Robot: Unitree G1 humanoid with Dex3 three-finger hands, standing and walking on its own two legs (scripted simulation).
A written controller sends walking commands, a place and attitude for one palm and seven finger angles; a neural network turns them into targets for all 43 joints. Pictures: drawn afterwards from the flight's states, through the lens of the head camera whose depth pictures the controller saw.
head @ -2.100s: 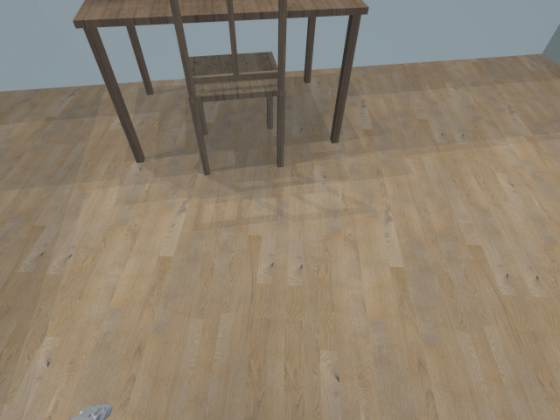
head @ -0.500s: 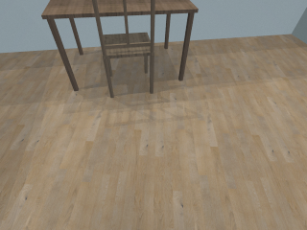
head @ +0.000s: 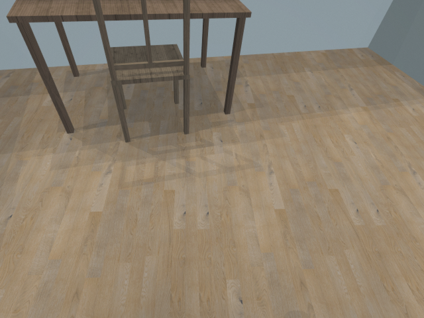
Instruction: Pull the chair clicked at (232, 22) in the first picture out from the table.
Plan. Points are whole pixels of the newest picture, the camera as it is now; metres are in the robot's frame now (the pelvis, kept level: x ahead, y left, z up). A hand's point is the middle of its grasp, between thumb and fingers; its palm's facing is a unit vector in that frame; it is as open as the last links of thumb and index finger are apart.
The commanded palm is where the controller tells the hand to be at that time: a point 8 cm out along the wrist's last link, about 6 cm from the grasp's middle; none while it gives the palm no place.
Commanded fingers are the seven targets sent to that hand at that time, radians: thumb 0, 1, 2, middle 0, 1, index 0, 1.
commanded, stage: walk to a spot facing it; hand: left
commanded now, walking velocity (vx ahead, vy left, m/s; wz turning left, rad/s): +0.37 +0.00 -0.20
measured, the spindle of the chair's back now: (146, 28) +1.33 +0.37 -0.04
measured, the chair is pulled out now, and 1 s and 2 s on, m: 0.00 0.00 0.00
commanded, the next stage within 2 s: turn to face it in 1.28 s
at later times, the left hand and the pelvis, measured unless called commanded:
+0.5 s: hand (154, 257) +0.29 +0.15 -0.18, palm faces -0.10 -0.98 -0.18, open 7.3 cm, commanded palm none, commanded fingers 0.00 0.90 0.90 -0.20 -0.30 -0.20 -0.30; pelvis +0.22 -0.03 +0.00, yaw -5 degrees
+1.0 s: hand (149, 185) +0.50 +0.20 -0.16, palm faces -0.12 -0.98 -0.15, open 7.4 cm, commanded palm none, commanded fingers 0.00 0.90 0.90 -0.20 -0.30 -0.20 -0.30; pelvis +0.45 +0.02 +0.02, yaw -11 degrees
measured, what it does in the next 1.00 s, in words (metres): walks ahead: right foot, then left foot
